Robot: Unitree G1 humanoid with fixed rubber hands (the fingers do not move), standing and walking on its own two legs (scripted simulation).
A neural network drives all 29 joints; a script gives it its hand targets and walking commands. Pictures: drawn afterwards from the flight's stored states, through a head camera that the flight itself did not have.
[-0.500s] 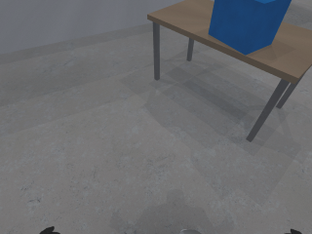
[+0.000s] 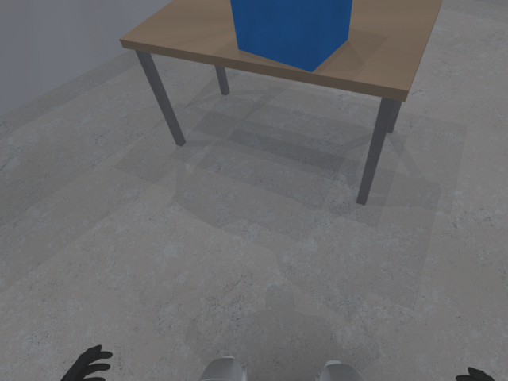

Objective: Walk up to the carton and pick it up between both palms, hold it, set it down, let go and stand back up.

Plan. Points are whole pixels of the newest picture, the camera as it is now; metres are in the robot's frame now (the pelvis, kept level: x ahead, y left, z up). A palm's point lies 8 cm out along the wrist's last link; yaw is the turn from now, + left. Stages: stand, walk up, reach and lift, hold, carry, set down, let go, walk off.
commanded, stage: walk up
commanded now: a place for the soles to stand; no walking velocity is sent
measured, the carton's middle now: (290, 4) +1.18 -0.07 +0.03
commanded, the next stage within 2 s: none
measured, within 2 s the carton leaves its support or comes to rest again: neither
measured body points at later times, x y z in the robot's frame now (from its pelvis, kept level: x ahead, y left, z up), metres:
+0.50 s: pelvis +0.17 +0.04 -0.01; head +0.17 +0.02 +0.44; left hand +0.35 +0.35 -0.08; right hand +0.15 -0.31 -0.12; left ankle +0.15 +0.18 -0.67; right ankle +0.22 -0.06 -0.71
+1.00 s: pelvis +0.31 +0.12 -0.03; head +0.32 +0.09 +0.42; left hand +0.49 +0.43 -0.11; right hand +0.29 -0.22 -0.13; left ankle +0.40 +0.21 -0.71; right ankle +0.32 +0.01 -0.68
